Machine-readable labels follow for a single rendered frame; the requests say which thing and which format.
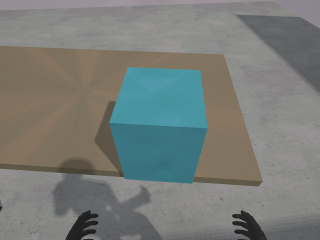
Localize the right robot hand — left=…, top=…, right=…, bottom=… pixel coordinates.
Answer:
left=232, top=210, right=267, bottom=240

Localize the carton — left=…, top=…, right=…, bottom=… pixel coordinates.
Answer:
left=109, top=67, right=208, bottom=184

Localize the left robot hand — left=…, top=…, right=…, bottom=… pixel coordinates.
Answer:
left=65, top=210, right=99, bottom=240

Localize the table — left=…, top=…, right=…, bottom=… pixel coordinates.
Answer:
left=0, top=46, right=263, bottom=211

